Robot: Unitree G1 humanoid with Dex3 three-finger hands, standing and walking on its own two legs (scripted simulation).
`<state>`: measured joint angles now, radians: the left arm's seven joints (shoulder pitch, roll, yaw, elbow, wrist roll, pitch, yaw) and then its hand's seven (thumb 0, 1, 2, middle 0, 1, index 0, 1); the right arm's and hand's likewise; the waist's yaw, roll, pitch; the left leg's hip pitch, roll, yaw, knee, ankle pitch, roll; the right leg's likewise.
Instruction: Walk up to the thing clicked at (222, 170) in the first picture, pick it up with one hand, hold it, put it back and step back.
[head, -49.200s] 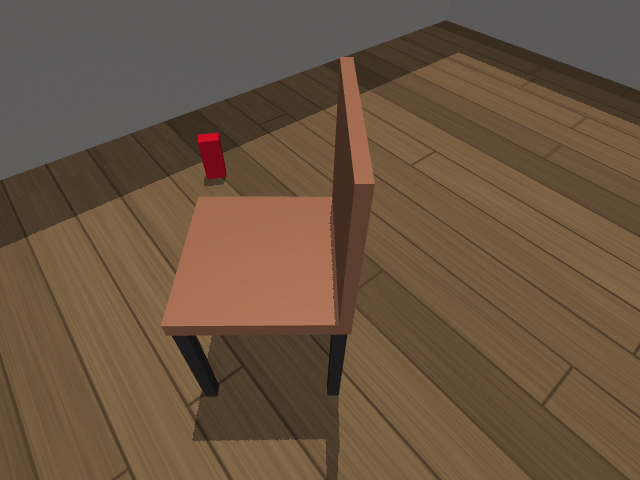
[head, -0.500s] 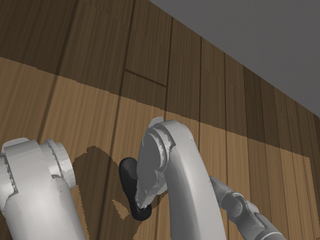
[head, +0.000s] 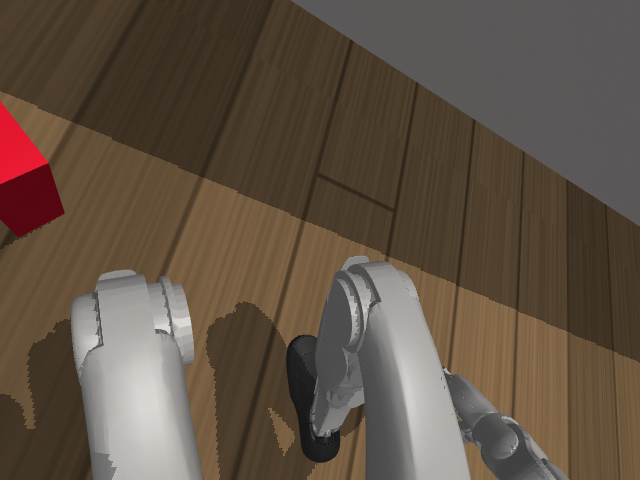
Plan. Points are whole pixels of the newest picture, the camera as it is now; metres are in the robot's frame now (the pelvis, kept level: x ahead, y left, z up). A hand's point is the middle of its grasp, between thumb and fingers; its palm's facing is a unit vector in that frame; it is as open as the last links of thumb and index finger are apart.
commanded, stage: rise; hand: left
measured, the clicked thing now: (3, 172) +0.44 +0.33 -0.19
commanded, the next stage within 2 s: home in 0.06 s
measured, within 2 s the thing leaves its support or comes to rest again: neither
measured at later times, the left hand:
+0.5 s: hand out of the picture +0.26 +0.42 +0.03, palm faces +0.41 -0.75 -0.52, open 17.0 cm
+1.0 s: hand out of the picture +0.23 +0.28 +0.24, palm faces +0.39 -0.83 -0.40, open 17.4 cm
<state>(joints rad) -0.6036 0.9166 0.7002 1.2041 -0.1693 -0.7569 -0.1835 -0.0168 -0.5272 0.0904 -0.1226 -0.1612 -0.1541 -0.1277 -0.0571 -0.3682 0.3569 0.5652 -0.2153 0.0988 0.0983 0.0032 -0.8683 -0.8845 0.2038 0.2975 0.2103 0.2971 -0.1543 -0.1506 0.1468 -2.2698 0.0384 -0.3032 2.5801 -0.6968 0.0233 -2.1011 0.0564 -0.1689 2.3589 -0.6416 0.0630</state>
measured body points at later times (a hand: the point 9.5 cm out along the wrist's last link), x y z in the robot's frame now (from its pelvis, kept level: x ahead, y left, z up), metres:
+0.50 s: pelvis +0.01 -0.01 +0.11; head +0.21 +0.08 +0.51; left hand +0.24 +0.46 +0.06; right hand +0.23 -0.23 -0.01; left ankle +0.08 +0.12 -0.27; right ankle +0.13 -0.14 -0.27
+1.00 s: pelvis +0.08 -0.02 +0.34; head +0.17 +0.03 +0.77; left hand +0.21 +0.32 +0.26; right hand +0.31 -0.22 +0.25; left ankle +0.08 +0.12 -0.27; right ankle +0.13 -0.14 -0.27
